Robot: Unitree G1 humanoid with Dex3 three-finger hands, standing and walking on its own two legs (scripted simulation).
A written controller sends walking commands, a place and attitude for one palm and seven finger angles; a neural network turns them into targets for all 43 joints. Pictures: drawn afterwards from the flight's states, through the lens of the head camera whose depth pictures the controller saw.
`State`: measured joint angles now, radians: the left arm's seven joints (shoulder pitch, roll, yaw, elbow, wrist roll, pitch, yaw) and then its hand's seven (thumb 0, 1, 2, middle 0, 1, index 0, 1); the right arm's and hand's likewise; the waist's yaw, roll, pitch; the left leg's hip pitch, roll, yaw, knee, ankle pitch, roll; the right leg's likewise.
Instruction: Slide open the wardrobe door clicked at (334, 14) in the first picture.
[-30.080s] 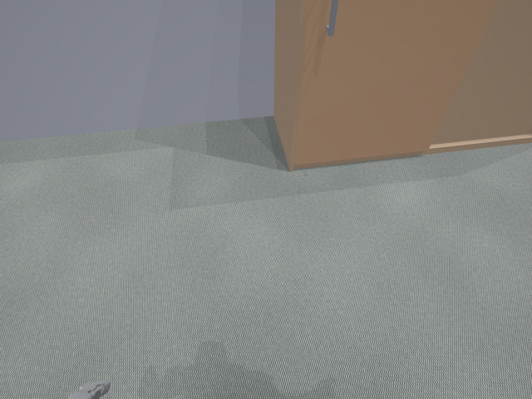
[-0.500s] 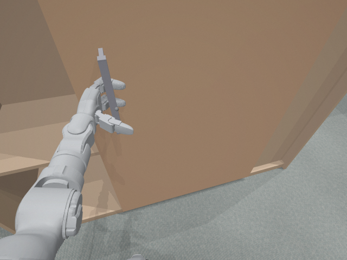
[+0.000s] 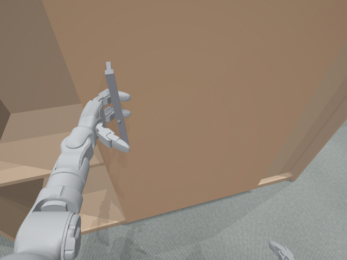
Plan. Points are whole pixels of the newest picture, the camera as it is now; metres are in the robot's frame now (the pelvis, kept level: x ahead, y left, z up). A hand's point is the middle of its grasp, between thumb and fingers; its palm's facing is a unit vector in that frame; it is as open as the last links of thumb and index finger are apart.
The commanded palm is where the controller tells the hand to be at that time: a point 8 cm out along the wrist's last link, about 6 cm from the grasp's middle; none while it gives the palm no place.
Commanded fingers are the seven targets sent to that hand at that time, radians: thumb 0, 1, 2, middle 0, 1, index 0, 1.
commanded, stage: slip the hand off the handle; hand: left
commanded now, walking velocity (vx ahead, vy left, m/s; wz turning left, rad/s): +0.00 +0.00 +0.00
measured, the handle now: (118, 108) +0.46 +0.15 +0.12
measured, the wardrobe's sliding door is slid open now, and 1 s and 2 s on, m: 0.47 0.47 0.47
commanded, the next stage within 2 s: draw the hand back to the body in 0.98 s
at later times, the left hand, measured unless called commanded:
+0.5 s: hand (82, 142) +0.35 +0.21 +0.12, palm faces -0.05 -0.99 -0.12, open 14.4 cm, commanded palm +0.33 +0.24 +0.12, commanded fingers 0.00 -0.55 0.20 -0.25 -1.15 -0.25 -1.15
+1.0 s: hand (95, 178) +0.26 +0.16 +0.12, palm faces -0.12 -0.99 -0.09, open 14.7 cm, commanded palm +0.24 +0.21 +0.12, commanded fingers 0.00 -0.55 0.20 -0.25 -1.15 -0.25 -1.15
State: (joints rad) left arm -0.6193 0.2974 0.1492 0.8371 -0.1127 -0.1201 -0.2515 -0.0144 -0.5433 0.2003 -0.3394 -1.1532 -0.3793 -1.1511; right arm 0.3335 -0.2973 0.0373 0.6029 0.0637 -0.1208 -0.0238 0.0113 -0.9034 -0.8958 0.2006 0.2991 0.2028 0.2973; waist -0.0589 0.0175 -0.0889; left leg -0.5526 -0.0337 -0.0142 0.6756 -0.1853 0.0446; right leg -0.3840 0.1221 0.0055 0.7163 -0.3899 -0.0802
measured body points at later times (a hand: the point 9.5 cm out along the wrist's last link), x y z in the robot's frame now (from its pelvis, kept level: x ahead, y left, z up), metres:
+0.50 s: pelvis +0.03 +0.03 +0.01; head +0.01 +0.03 +0.46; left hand +0.35 +0.26 +0.12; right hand +0.17 -0.21 -0.07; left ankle +0.10 +0.10 -0.71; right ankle -0.01 -0.07 -0.71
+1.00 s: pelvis +0.00 +0.04 +0.01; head -0.04 +0.03 +0.46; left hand +0.26 +0.21 +0.12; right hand +0.19 -0.16 -0.05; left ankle +0.10 +0.10 -0.71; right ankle -0.01 -0.07 -0.71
